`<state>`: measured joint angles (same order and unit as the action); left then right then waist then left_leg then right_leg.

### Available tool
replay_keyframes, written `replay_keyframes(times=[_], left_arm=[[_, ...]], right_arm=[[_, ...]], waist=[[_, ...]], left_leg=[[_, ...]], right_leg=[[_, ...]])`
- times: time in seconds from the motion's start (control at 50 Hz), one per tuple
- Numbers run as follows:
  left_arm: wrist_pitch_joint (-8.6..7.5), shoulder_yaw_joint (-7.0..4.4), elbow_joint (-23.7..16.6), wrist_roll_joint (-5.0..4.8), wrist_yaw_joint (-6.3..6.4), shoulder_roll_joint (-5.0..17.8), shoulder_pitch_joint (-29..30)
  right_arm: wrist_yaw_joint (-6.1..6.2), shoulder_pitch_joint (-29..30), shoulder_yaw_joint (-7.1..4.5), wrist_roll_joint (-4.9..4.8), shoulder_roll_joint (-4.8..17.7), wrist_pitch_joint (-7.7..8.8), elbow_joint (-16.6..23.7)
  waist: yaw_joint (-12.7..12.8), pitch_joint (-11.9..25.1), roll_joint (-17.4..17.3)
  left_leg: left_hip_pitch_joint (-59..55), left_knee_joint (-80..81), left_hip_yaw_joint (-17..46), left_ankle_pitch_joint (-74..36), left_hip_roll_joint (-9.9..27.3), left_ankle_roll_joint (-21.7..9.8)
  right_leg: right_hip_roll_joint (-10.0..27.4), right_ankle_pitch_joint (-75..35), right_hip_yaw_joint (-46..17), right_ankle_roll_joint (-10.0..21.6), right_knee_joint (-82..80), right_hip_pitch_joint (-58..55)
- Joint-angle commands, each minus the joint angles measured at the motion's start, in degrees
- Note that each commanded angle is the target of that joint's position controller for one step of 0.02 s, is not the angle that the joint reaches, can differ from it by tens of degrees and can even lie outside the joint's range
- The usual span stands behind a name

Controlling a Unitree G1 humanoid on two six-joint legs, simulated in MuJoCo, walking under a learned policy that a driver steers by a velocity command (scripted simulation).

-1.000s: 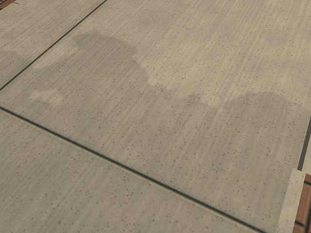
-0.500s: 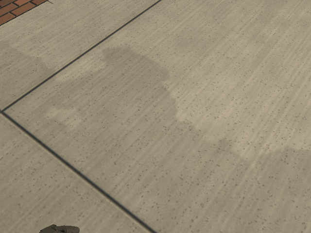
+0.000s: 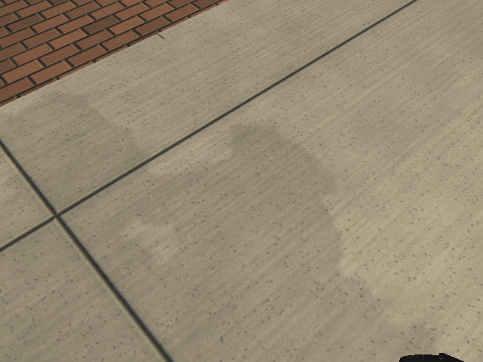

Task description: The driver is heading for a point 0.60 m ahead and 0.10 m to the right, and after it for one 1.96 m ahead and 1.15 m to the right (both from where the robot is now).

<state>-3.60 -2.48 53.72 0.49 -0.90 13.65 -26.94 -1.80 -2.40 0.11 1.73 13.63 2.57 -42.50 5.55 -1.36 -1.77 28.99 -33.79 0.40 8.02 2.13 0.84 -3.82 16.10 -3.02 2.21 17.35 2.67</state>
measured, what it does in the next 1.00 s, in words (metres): walks ahead, turning right: left foot, then right foot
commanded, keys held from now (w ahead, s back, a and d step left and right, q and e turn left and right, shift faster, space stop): w+e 0.62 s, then w+q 0.12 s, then q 0.10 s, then e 0.16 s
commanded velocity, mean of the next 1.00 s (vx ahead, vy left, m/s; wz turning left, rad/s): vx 0.45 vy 0.00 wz -0.36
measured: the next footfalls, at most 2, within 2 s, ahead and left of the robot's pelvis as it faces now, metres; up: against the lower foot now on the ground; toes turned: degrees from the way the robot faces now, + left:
left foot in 0.06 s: +0.17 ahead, +0.11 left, +0.00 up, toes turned -2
right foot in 0.56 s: +0.40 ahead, -0.15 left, +0.00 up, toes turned -25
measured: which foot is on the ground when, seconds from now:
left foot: up 0.00-0.04, down 0.06-0.56, up 0.58-1.00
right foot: down 0.00-0.06, up 0.08-0.54, down 0.56-1.00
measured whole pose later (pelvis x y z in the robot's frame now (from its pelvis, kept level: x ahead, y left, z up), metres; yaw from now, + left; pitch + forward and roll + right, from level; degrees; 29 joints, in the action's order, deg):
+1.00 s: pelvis +0.46 -0.12 +0.00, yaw -23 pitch +0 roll -1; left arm -3.2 -1.3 53.8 0.5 0.6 12.2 -19.8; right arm -0.4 -9.6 -1.6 1.5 13.2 0.9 -48.8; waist 2.3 -4.0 -2.4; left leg 31.2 -38.7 -2.1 4.2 2.8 -0.9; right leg -6.5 16.2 3.0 5.9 15.6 -0.8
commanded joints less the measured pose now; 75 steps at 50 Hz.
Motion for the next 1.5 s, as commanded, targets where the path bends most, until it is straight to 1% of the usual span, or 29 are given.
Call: replay_keyframes(times=[0.02, 0.04, 0.06, 0.08, 0.1, 0.12, 0.18, 0.34, 0.44, 0.5, 0.54, 0.56, 0.58, 0.6, 0.62, 0.66, 0.72, 0.86, 0.96, 1.04, 1.06, 1.08, 1.1, 1.12, 1.18, 1.28, 1.44, 1.48, 1.5], left_arm=[[-0.46, -2.76, -3.7, -0.09, 0.45, 11.3, 3.2], [-0.56, -2.55, -3.8, -0.25, 0.4, 10.2, 3.1], [-0.93, -1.85, -5.7, -0.75, 0.25, 7.5, 4.6], [-0.76, -0.81, -7.9, -1.94, 0.52, 2.4, 0.7], [0.38, -1.85, -6.8, -0.25, 0.95, 7.3, 0.2], [0.9, -2.26, -6.3, 0.36, 0.56, 7.8, 2.5], [2.17, -2.27, -6.3, 1.24, -0.79, 5.6, 5.2], [3.65, -1.38, -11.7, 1.46, -3.01, 3.3, 18.3], [3.36, -0.34, -15.2, 1.61, -4.02, 2.9, 27.2], [3.41, -0.63, -16.1, 2.01, -3.66, 4.0, 27.7], [3.12, -1.5, -14.6, 2.2, -2.88, 5.4, 21.2], [2.54, -2.4, -12.0, 2.52, -2.22, 6.7, 12.7], [2.3, -4.13, -9.3, 3.06, -1.15, 11.2, 3.3], [2.58, -5.61, -10.5, 2.1, -0.42, 18.2, 5.9], [3.23, -5.62, -11.3, 0.5, -0.11, 17.6, 3.1], [2.87, -3.61, -9.7, 0.29, 0.7, 10.5, 8.8], [0.72, -1.72, -9.1, 0.24, 0.6, 5.9, 12.8], [-1.09, -0.95, -5.1, 0.19, 0.79, 6.3, 9.2], [-0.16, -0.31, -1.5, -0.13, 1.77, 6.6, 4.7], [0.78, -1.05, -1.4, 0.12, 2.33, 8.5, 7.3], [0.67, -1.19, -1.8, -0.58, 2.27, 8.8, 9.2], [0.14, -0.65, -4.2, -1.58, 2.25, 7.2, 9.9], [0.79, 0.3, -4.1, -2.75, 2.35, 1.0, 0.2], [2.51, -1.19, -2.3, -0.65, 3.03, 6.9, 2.3], [4.7, -2.25, -3.6, 0.91, 1.85, 6.4, 8.3], [7.39, -1.78, -4.7, 0.88, 0.64, 3.6, 7.7], [7.69, -1.72, -10.3, 0.45, -1.1, 5.0, 14.0], [6.94, -1.88, -9.9, 0.47, -1.0, 4.9, 10.9], [6.28, -2.33, -9.6, 0.82, -0.67, 6.6, 9.3]], right_arm=[[1.09, -3.7, -1.94, -0.19, 6.3, 1.51, 2.4], [1.76, -9.5, -2.76, 0.38, 8.3, 2.21, 0.6], [2.62, -18.0, -3.94, 1.68, 12.5, 2.87, -0.2], [3.0, -20.8, -5.33, 1.92, 18.1, 2.08, -0.3], [2.9, -18.9, -5.03, 0.85, 14.7, 1.24, -0.3], [2.63, -15.0, -3.75, 0.4, 9.6, 1.25, 0.5], [2.56, -11.9, -2.68, -0.01, 5.2, 2.43, -0.2], [2.38, -17.4, -3.56, -0.59, 6.0, 3.61, -4.2], [2.59, -19.9, -4.32, -0.53, 8.3, 3.21, -6.1], [2.97, -21.4, -4.69, -0.49, 9.9, 2.2, -7.4], [3.21, -21.7, -5.12, -0.46, 11.8, 1.14, -7.9], [3.22, -21.2, -5.12, -0.72, 12.2, 0.61, -7.6], [3.08, -21.3, -4.65, -0.4, 10.7, 0.55, -6.0], [1.79, -23.0, -3.35, -0.49, 4.0, 0.92, -1.6], [1.68, -15.5, -4.32, -0.11, 9.1, 1.48, -0.1], [1.53, -15.2, -3.41, -1.41, 7.0, 2.46, -1.1], [1.07, -20.3, -3.21, 0.36, 5.7, -0.15, -4.7], [0.57, -13.3, -3.27, -0.54, 4.0, -1.47, -4.1], [1.45, -7.2, -2.32, -0.17, 2.6, -1.13, -3.3], [3.19, -13.1, -3.21, -0.35, 5.6, -0.14, -5.3], [3.71, -17.7, -3.56, 0.0, 6.5, 0.71, -6.5], [4.38, -24.0, -4.59, 0.86, 10.9, 1.52, -7.2], [4.07, -22.1, -5.63, -0.26, 15.1, 0.67, -6.1], [3.49, -21.4, -5.04, -2.07, 11.6, -0.19, -4.8], [4.42, -9.5, -2.85, -1.05, 4.8, -1.39, -2.4], [4.85, -8.5, -3.44, -0.09, 6.6, -1.93, -2.6], [3.33, -7.5, -5.0, 0.08, 10.5, -3.45, -2.3], [3.17, -7.2, -5.38, -0.32, 11.0, -3.95, -2.4], [2.87, -9.1, -5.5, -0.17, 9.8, -4.45, -3.1]], waist=[[-6.4, 0.9, 6.4], [-8.6, 3.9, 3.7], [-12.6, 10.4, -3.0], [-11.4, 14.9, -14.7], [-9.8, 11.4, -9.4], [-8.3, 5.1, -3.7], [-5.8, 0.0, -5.1], [-6.2, -1.8, -3.1], [-7.9, -3.9, -2.9], [-7.5, -3.1, -3.2], [-4.4, 1.5, -4.1], [-0.5, 6.4, -2.5], [3.1, 12.6, 2.9], [-1.8, 16.2, 16.7], [2.2, 17.6, 7.3], [-2.6, 5.1, 2.0], [-7.3, 3.3, 2.9], [-6.6, -1.1, 4.9], [-3.7, -0.1, 6.3], [-6.6, 1.0, 7.1], [-9.5, 2.8, 5.4], [-11.3, 9.4, -0.4], [-6.9, 18.1, -13.7], [-8.7, 19.2, -4.1], [-4.7, 3.0, -3.3], [-3.7, 3.2, -5.2], [-5.7, 4.6, -5.9], [-3.9, 4.5, -3.4], [-3.4, 3.0, 2.6]], left_leg=[[-14.0, 6.1, -1.3, 0.2, -2.4, -1.1], [-23.1, 8.8, 0.0, 1.0, -1.5, -2.3], [-34.0, 12.1, 11.3, 9.8, 9.6, -5.2], [-43.8, 18.6, 31.4, 19.3, 23.0, -9.8], [-38.4, 20.3, 36.8, 25.5, 23.6, -12.0], [-32.7, 21.0, 29.7, 24.4, 20.4, -11.2], [-24.5, 23.7, 12.2, 4.2, 13.7, -8.5], [-26.3, 25.3, -3.4, -13.7, 12.3, -9.3], [-27.7, 24.4, -9.6, -17.1, 12.9, -8.0], [-32.6, 18.0, -12.7, -33.2, 13.7, -6.9], [-34.2, 4.8, -14.4, -48.6, 13.8, -6.4], [-30.3, -7.3, -15.5, -45.3, 13.0, -5.5], [-18.4, -24.3, -15.7, -27.4, 11.3, -3.6], [7.3, -43.8, -12.5, 23.8, 0.0, 0.1], [13.1, -48.0, -0.3, 22.2, -1.2, -0.1], [11.4, -40.1, -0.1, 11.0, 4.3, -1.5], [0.1, -33.0, 0.0, 9.5, 5.8, -1.1], [2.7, -18.9, -0.6, -2.0, 2.1, -1.4], [-0.4, -5.1, -4.3, -6.1, -0.8, -1.5], [-7.6, 3.7, -3.0, -0.3, -3.6, -3.9], [-15.6, 10.4, -1.9, -9.9, -2.1, -4.8], [-30.2, 8.6, 6.3, -37.0, 8.8, -7.5], [-44.1, 4.9, 20.7, -65.2, 25.3, -18.4], [-37.8, 7.2, 19.6, -56.3, 24.4, -20.0], [-19.0, 16.7, 7.3, -22.9, 15.8, -14.4], [-12.9, 19.2, -0.5, -9.9, 13.7, -14.3], [-14.0, 16.8, -2.7, 4.1, 17.6, -12.0], [-11.0, 11.4, -5.7, 5.1, 16.7, -7.9], [-7.8, 4.0, -8.6, 8.9, 14.1, -4.0]], right_leg=[[13.2, -21.0, -12.1, 6.9, 2.1, 7.3], [10.3, -21.6, -10.5, 5.6, 9.7, 9.9], [6.1, -13.5, -6.6, 3.9, 24.4, 16.0], [-1.6, 12.8, 0.9, 2.2, 39.2, 31.1], [1.7, 14.4, -0.3, 2.9, 46.8, 35.5], [4.3, 9.5, -1.6, 3.2, 48.4, 36.0], [7.6, 2.5, -0.3, 1.3, 46.0, 32.9], [8.5, -10.4, 2.4, -1.1, 37.7, 39.1], [7.5, -13.4, 7.6, 1.4, 23.1, 33.0], [4.4, -6.9, 10.7, 4.4, 19.2, 28.8], [0.0, -1.0, 12.3, 7.2, 17.4, 20.1], [-1.9, -2.6, 11.6, 8.9, 13.3, 9.1], [5.1, 3.0, 0.6, 11.6, 10.5, -5.9], [22.0, 3.1, -30.1, 19.2, 5.9, -21.4], [23.5, -0.8, -38.7, 20.2, -0.1, -21.2], [20.2, -16.1, -20.7, 16.0, -1.2, -7.0], [15.1, -26.7, -9.1, 12.0, -4.8, 4.5], [12.0, -50.0, 4.4, 6.2, -5.2, 4.4], [11.8, -56.1, 2.0, 6.0, -0.1, -2.4], [12.3, -58.8, -3.1, 6.3, 10.9, -4.7], [10.4, -53.5, -2.9, 4.8, 17.4, -1.8], [7.5, -35.3, -1.8, 3.0, 29.4, 7.3], [-3.2, 18.5, 2.9, 1.0, 47.0, 21.1], [-2.2, 22.6, -0.2, 1.1, 53.2, 22.3], [3.5, 12.6, 0.0, -1.1, 51.1, 23.8], [3.9, 8.5, 3.6, -3.6, 42.8, 20.4], [5.0, 7.6, 7.5, -0.9, 25.4, 14.5], [3.8, 2.7, 7.7, 0.9, 15.0, 7.7], [5.8, 0.5, 1.5, 2.2, 6.0, 5.3]])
